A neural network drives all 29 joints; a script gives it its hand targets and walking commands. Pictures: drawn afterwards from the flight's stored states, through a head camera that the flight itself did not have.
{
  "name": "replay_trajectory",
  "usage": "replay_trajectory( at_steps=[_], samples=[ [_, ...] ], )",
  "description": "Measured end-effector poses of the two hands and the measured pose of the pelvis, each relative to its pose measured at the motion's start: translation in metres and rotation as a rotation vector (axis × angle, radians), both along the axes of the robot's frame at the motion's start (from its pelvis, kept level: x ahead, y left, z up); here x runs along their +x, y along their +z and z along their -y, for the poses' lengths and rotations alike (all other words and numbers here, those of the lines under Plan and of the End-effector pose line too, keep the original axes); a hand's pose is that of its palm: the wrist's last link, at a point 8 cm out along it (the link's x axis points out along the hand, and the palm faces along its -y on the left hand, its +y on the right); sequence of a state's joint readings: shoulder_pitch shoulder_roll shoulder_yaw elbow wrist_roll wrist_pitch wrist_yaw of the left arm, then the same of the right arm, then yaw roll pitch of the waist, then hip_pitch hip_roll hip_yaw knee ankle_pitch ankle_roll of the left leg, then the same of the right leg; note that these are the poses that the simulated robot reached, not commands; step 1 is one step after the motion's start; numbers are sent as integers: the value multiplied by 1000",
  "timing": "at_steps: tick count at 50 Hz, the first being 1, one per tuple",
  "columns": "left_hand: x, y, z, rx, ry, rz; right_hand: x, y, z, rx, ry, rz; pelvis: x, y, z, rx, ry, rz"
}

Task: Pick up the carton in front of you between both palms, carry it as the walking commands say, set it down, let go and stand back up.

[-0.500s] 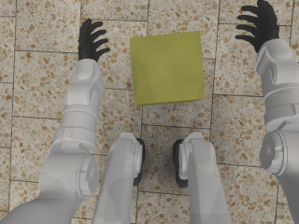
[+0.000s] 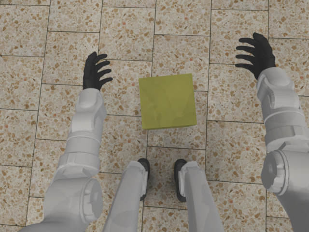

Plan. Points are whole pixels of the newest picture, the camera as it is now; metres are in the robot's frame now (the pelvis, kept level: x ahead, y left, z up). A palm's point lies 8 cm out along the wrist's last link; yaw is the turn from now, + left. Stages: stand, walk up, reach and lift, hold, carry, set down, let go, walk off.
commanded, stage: let go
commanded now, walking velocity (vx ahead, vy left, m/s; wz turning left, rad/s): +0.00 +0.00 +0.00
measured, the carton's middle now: (166, 105) +0.47 -0.02 -0.50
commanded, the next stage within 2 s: stand in 1.24 s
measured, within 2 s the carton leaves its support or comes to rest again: neither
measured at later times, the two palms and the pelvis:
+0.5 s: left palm (40, 137) +0.34 +0.21 +0.02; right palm (306, 127) +0.35 -0.24 +0.01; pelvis +0.07 +0.00 +0.11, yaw -2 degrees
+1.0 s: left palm out of the picture +0.26 +0.24 +0.08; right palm out of the picture +0.25 -0.22 +0.08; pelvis +0.09 +0.02 +0.15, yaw -2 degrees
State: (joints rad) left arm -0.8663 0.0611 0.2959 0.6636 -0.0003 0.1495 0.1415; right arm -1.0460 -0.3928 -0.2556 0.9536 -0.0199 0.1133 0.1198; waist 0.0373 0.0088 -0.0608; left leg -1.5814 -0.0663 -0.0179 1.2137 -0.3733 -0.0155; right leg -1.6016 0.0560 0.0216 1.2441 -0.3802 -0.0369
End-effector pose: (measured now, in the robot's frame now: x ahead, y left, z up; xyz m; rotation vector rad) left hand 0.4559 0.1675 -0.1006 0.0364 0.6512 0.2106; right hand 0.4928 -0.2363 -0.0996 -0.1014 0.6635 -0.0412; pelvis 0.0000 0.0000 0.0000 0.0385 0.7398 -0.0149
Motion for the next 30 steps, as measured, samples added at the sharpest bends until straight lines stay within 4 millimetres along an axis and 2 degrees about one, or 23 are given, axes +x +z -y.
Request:
replay_trajectory(
  at_steps=[5,10,16,23,30],
  samples=[
    [-12,17,0,32,-53,-25,-17,17,4,-41,-9,-26,8,24,2,-7,-3,23],
    [-42,36,-6,74,-133,-86,-56,35,10,-80,-34,-69,23,52,3,-17,-9,78],
    [-76,69,-22,88,-181,-132,-98,65,13,-81,-53,-94,43,79,1,-27,-14,169],
    [-107,108,-40,79,-185,-136,-131,103,7,-76,-45,-92,65,103,-3,-33,-15,280],
    [-150,142,-57,72,-176,-148,-174,135,-3,-70,-48,-104,84,125,-8,-40,-12,428]
  ],
)
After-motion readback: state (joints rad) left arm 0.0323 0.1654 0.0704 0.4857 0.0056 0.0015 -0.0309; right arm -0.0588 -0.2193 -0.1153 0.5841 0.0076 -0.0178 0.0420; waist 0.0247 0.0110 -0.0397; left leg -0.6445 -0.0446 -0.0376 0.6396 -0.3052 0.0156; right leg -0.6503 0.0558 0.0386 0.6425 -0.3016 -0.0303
